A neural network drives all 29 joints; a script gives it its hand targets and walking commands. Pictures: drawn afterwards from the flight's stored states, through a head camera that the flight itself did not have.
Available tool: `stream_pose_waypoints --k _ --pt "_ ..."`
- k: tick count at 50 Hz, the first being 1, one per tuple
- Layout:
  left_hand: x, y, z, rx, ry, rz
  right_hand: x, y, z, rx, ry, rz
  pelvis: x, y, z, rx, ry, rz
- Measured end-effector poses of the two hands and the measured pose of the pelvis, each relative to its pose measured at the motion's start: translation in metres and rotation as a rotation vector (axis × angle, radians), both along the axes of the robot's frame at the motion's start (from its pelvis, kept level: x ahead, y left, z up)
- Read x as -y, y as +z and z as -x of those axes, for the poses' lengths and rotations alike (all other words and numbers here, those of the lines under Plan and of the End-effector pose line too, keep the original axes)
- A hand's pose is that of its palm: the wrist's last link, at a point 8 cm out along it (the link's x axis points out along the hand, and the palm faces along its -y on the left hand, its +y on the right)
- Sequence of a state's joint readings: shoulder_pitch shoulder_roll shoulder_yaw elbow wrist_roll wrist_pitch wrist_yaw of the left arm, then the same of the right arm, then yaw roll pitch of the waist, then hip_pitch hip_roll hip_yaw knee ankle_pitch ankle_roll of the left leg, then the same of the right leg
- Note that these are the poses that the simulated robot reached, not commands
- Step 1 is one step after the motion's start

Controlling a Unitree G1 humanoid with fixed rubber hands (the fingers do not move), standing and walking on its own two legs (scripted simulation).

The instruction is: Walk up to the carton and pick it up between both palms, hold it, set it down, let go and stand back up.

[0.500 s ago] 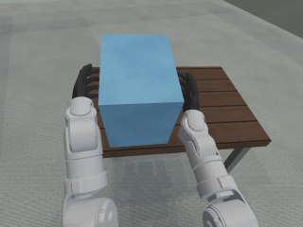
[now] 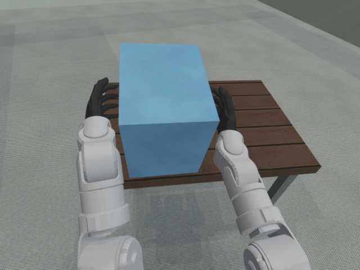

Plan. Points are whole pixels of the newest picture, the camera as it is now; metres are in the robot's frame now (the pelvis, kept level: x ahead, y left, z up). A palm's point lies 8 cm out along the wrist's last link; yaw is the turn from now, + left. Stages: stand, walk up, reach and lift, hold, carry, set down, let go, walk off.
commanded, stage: hold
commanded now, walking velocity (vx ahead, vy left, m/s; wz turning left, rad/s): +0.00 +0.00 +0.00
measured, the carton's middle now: (162, 113) +0.43 +0.01 +0.14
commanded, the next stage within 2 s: none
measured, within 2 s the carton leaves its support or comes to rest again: neither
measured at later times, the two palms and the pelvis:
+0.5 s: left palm (99, 122) +0.36 +0.14 +0.18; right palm (225, 121) +0.36 -0.12 +0.17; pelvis +0.00 -0.01 +0.00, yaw +2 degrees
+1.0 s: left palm (99, 122) +0.36 +0.14 +0.18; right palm (225, 122) +0.36 -0.12 +0.16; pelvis +0.00 +0.00 +0.00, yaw +1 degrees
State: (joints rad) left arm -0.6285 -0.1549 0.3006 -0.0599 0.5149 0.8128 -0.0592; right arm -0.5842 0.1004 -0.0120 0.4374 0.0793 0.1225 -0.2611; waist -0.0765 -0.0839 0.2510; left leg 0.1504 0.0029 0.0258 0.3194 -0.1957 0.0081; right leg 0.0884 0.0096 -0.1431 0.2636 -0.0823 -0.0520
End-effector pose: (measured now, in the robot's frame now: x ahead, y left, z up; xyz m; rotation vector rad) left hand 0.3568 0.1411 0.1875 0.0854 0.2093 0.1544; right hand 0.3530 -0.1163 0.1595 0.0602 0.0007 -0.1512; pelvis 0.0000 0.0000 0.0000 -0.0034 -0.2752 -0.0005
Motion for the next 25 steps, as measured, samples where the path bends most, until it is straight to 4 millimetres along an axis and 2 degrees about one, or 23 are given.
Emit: stream_pose_waypoints --k 4,12,25 --pt "0.0014 -0.0023 0.0037 -0.009 0.018 -0.004 0.0017 0.0002 -0.0040 0.003 0.022 0.015 0.0013 -0.0005 0.0016 -0.001 0.007 0.000" --pt "0.0046 -0.0021 -0.0023 -0.008 0.026 0.003 0.0040 0.0068 -0.0081 0.021 0.011 -0.003 0.0057 -0.0001 0.0021 -0.015 0.016 0.000" --pt "0.0009 -0.0087 0.0001 -0.014 0.026 0.009 0.0006 0.0055 -0.0061 0.029 0.014 0.005 0.0079 -0.0001 -0.0014 -0.010 0.028 0.004"
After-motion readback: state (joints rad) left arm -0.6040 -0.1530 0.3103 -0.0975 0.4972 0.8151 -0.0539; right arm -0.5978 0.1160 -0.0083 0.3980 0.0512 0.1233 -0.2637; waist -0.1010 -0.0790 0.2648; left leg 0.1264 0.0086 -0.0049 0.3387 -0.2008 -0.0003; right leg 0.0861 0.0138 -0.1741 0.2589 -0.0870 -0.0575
